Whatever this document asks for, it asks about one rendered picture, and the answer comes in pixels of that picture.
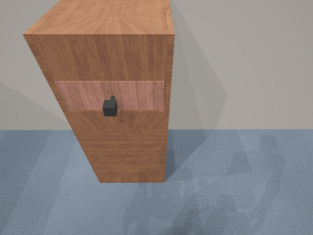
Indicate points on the handle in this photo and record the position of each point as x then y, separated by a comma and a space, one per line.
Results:
110, 107

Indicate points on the cabinet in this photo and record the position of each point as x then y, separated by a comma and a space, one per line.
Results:
111, 40

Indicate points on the drawer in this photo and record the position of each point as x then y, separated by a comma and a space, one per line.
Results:
130, 95

